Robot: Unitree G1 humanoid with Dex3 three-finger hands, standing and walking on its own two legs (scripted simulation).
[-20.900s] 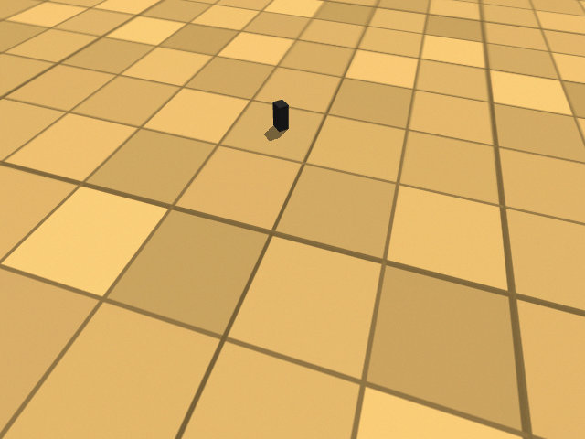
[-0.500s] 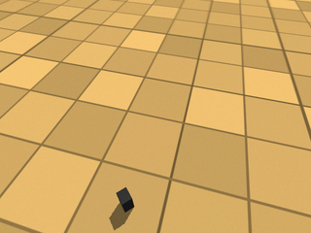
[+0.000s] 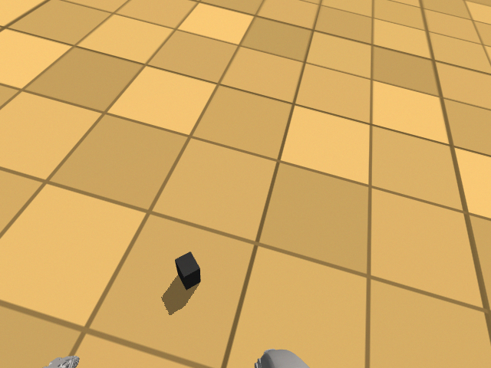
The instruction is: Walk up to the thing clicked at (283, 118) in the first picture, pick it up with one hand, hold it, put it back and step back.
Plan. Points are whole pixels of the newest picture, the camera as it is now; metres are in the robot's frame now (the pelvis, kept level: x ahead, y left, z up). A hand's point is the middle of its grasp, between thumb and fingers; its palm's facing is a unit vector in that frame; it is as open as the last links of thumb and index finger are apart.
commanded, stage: walk up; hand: left
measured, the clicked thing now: (188, 271) +0.50 +0.15 -0.69
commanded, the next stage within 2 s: stand in 1.50 s
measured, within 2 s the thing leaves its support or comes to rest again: neither
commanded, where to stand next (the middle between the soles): +0.12 -0.04 m, yaw -2 degrees
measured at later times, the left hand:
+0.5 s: hand out of the picture +0.13 +0.20 -0.11, palm faces -0.03 -0.90 -0.43, open 7.4 cm
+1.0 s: hand out of the picture +0.12 +0.23 -0.16, palm faces -0.02 -0.92 -0.39, open 7.4 cm
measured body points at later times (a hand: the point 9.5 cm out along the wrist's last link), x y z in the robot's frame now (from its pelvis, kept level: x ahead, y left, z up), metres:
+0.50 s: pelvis +0.04 -0.07 +0.01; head +0.04 -0.10 +0.45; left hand +0.13 +0.24 -0.08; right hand +0.06 -0.38 -0.14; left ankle +0.06 +0.09 -0.69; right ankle +0.03 -0.17 -0.73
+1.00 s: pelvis +0.03 -0.03 -0.01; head +0.07 -0.03 +0.44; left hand +0.12 +0.28 -0.13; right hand +0.15 -0.34 -0.12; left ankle +0.07 +0.08 -0.73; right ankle +0.02 -0.16 -0.73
